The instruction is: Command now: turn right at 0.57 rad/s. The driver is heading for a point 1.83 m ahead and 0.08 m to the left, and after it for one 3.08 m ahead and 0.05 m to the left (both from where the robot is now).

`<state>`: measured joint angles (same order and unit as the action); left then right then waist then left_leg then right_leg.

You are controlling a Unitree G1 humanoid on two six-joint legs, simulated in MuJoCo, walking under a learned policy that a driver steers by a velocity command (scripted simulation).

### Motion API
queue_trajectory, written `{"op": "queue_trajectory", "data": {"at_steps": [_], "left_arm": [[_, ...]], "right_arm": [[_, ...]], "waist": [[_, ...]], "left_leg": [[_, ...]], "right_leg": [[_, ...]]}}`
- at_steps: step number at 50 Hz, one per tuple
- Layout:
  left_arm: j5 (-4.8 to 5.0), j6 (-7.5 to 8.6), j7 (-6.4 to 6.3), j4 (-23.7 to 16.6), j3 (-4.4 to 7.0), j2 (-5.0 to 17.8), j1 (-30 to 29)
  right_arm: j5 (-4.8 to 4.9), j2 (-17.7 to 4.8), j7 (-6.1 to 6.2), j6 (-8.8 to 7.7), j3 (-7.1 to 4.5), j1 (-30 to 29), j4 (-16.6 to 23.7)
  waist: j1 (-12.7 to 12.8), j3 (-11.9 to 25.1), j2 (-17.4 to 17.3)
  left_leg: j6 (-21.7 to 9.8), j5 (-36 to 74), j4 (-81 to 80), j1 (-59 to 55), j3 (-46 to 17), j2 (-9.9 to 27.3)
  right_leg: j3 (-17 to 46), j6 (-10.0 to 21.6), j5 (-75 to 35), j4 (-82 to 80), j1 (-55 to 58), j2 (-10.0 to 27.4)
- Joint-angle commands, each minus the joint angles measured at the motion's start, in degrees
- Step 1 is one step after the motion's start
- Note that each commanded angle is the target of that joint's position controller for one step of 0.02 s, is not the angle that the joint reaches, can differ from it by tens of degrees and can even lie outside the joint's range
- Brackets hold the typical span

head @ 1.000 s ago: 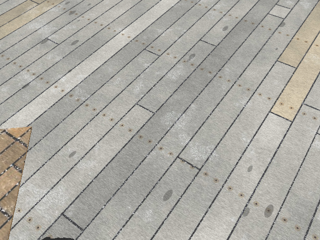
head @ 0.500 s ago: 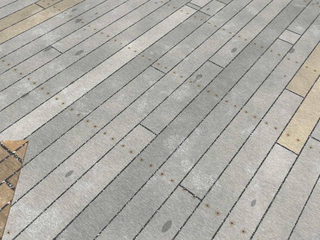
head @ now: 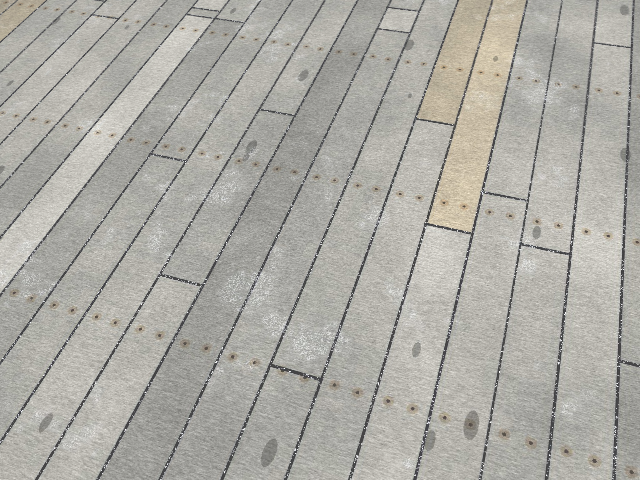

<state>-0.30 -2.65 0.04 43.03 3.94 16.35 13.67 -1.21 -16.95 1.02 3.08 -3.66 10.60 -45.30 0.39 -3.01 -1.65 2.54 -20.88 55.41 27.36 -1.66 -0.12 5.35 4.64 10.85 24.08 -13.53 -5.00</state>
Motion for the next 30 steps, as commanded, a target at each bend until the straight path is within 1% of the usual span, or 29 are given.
{"op": "queue_trajectory", "data": {"at_steps": [1,5,7,9,10,11,12,13,14,15,16,17,18,19,20,22,24,25,26,27,28,29,30], "left_arm": [[-0.31,0.43,-0.33,-2.7,2.54,9.5,3.0],[-0.71,0.16,0.05,-3.2,2.98,10.6,2.0],[-0.84,0.1,0.21,-3.4,2.85,10.3,0.5],[-0.8,-0.02,0.27,-3.3,2.58,9.7,-1.1],[-0.52,-0.13,0.2,-3.2,2.38,9.3,-2.3],[0.0,-0.17,-0.02,-3.2,2.01,8.6,-3.3],[0.18,0.08,-0.19,-3.4,1.22,6.1,-1.9],[0.2,0.42,-0.32,-3.5,0.25,2.7,2.0],[-0.93,0.08,-0.83,-2.8,1.59,7.6,0.5],[-0.98,-0.12,-0.85,-2.0,1.93,8.4,0.6],[-0.78,-0.3,-0.54,-0.7,1.83,7.6,1.1],[-0.61,-0.45,-0.23,0.0,1.67,6.9,1.7],[-0.68,-0.62,0.12,0.5,1.43,6.3,2.0],[-0.65,-0.67,0.26,1.0,1.06,5.7,1.8],[-0.5,-0.7,0.29,1.2,0.65,4.9,0.8],[-0.22,-0.83,0.06,1.6,-0.22,3.5,-1.0],[0.28,-0.86,-0.45,2.4,-0.65,3.3,-1.8],[0.45,-0.74,-0.74,3.1,-0.75,3.4,-1.1],[0.44,-0.47,-1.03,4.2,-0.96,3.0,0.3],[0.05,0.04,-1.37,5.0,-1.09,3.4,0.9],[-0.73,0.73,-1.76,5.2,-0.93,5.3,0.6],[-1.08,1.24,-1.87,5.2,-0.45,8.9,-1.5],[-0.39,1.57,-1.35,6.0,-1.16,6.3,-3.4]], "right_arm": [[0.2,-4.0,0.36,-0.7,-0.59,-2.9,4.9],[0.69,-4.1,0.67,-1.19,-0.23,-3.1,6.0],[1.03,-4.2,0.85,-1.45,-0.08,-1.4,5.8],[1.28,-4.0,1.07,-1.75,0.13,0.6,5.6],[1.2,-3.5,1.22,-1.98,0.31,2.4,5.1],[0.83,-3.2,1.51,-2.38,0.44,4.2,4.6],[-0.06,-6.1,1.98,-2.79,0.03,3.4,5.1],[-0.41,-9.9,2.0,-2.85,-0.16,-0.5,7.1],[-0.52,-10.9,1.38,-2.65,-0.65,0.2,6.4],[-0.06,-7.6,0.85,-2.83,0.22,-0.9,6.3],[0.35,-5.2,0.58,-3.01,0.9,-3.6,6.2],[0.09,-4.5,0.59,-3.04,1.16,-5.1,6.5],[0.16,-4.4,0.86,-3.21,1.29,-4.7,6.0],[0.19,-4.3,0.9,-3.23,1.33,-3.6,5.4],[0.24,-4.4,0.86,-3.24,1.36,-2.2,4.6],[0.28,-4.7,0.68,-3.15,1.3,-0.4,3.3],[-0.04,-5.7,0.36,-2.77,0.94,1.1,2.0],[-0.02,-6.0,0.26,-2.56,0.81,1.3,1.4],[0.23,-6.1,0.23,-2.36,0.75,0.8,0.9],[0.35,-5.9,0.25,-2.45,0.77,1.2,0.4],[0.48,-4.9,0.11,-2.9,1.05,1.8,0.4],[0.93,-3.7,-0.25,-3.31,1.27,3.0,0.8],[0.97,-2.7,-0.14,-3.06,1.64,1.8,-0.7]], "waist": [[2.1,4.4,8.5],[2.1,5.1,8.4],[1.4,6.0,8.8],[0.4,6.5,9.1],[-0.9,6.5,8.7],[-2.3,6.2,7.6],[-1.1,6.0,1.4],[1.7,6.2,-9.5],[-0.3,4.9,-9.3],[0.9,3.4,-5.0],[2.0,1.8,-3.9],[2.5,2.0,-5.3],[2.2,2.2,-7.1],[1.5,2.6,-7.1],[0.7,3.1,-6.8],[-0.6,4.0,-6.9],[-1.7,4.4,-8.5],[-1.3,4.3,-8.7],[-0.1,4.2,-7.7],[0.4,4.4,-6.2],[-0.2,6.0,-3.4],[-3.0,5.7,3.2],[-2.3,4.6,5.6]], "left_leg": [[0.2,-1.4,-4.2,6.0,-1.2,-0.1],[-0.7,-2.8,-9.9,0.3,-1.5,-1.7],[-1.5,-3.1,-13.2,-3.9,-1.0,-2.2],[-2.5,-1.9,-19.2,-9.7,-0.5,-2.8],[-3.1,1.6,-25.2,-13.8,0.0,-3.0],[-3.8,7.5,-34.0,-19.2,-0.4,-2.2],[-5.5,6.8,-40.3,-22.7,-8.5,5.5],[-9.7,13.4,-44.3,-25.5,-23.4,18.7],[-16.3,19.8,-41.9,-16.6,-25.5,22.1],[-17.1,20.8,-41.8,-14.6,-22.4,19.6],[-15.4,20.5,-41.3,-13.0,-17.1,15.8],[-13.5,21.7,-40.7,-13.9,-13.1,12.5],[-13.1,25.1,-39.8,-16.0,-11.1,11.1],[-12.9,27.9,-38.9,-18.0,-9.6,10.2],[-13.1,29.6,-38.0,-19.9,-9.2,10.1],[-13.3,30.0,-36.6,-22.2,-9.2,10.3],[-13.4,30.6,-35.4,-23.0,-10.1,10.3],[-12.9,31.2,-34.6,-22.9,-10.4,10.0],[-11.7,31.6,-33.4,-21.9,-9.9,9.4],[-9.7,31.3,-32.9,-19.3,-10.0,9.2],[-7.4,27.4,-32.6,-16.1,-9.9,8.6],[-5.7,20.5,-32.8,-14.3,-6.2,4.6],[-5.0,13.3,-35.7,-19.1,-4.2,2.6]], "right_leg": [[17.3,9.3,-14.2,-5.1,10.4,15.0],[20.8,9.2,-16.0,-3.6,7.3,14.2],[21.3,8.3,-18.5,-2.8,6.0,13.8],[21.8,6.7,-20.1,-1.8,3.9,12.9],[21.5,5.2,-19.1,-0.8,2.3,11.8],[20.8,2.9,-14.3,0.6,-0.7,10.0],[17.4,-0.4,-3.8,5.2,-4.9,6.4],[7.5,-3.2,14.1,14.3,-11.5,-2.4],[3.3,-3.9,22.6,23.7,-9.7,-3.5],[4.9,-4.1,20.4,28.8,-8.4,-2.1],[4.8,-4.6,16.8,31.0,-7.5,-1.4],[4.0,-5.2,14.7,31.9,-7.2,-1.5],[3.5,-5.9,14.1,30.9,-7.8,-1.3],[2.6,-6.5,14.3,28.8,-7.7,-1.2],[1.8,-7.0,14.7,25.7,-7.4,-0.8],[-0.6,-7.3,15.6,17.6,-4.8,0.8],[-3.0,-6.6,15.1,9.8,-1.6,1.3],[-3.8,-6.1,12.2,5.0,0.3,1.3],[-4.5,-5.5,5.9,-2.7,3.7,1.4],[-2.6,-4.7,-2.3,-8.6,8.6,2.9],[2.4,-3.9,-5.9,-8.8,13.5,6.9],[7.5,-2.1,-12.9,-5.4,12.5,11.9],[7.1,-0.7,-10.3,-5.0,6.0,12.6]]}}
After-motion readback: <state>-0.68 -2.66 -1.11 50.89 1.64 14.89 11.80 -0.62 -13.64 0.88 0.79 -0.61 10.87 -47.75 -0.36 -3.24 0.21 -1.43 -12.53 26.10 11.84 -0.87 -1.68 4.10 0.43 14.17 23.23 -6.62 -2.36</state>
